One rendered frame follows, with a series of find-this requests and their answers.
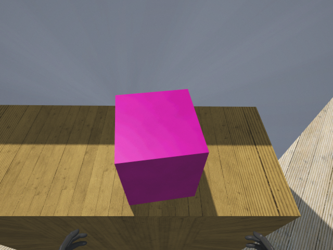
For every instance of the pedestal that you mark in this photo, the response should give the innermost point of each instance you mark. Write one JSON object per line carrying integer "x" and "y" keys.
{"x": 57, "y": 174}

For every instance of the robot right hand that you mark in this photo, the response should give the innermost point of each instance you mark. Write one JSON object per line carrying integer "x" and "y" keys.
{"x": 259, "y": 238}

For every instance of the robot left hand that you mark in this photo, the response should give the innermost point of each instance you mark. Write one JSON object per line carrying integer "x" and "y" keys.
{"x": 73, "y": 236}

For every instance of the carton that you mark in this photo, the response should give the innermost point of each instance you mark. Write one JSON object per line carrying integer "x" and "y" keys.
{"x": 159, "y": 150}

